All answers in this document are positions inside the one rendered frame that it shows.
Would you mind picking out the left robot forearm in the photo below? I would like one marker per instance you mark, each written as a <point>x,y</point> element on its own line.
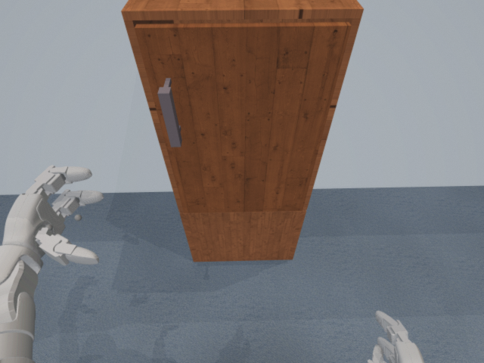
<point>19,268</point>

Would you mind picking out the robot left hand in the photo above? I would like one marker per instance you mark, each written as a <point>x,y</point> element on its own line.
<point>31,212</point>

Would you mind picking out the cupboard door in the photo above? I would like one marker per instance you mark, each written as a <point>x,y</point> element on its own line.
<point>252,101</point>

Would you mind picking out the handle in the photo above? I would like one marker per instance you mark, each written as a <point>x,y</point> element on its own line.
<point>169,114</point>

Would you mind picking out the robot right hand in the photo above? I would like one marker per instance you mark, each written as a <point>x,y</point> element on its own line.
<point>404,350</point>

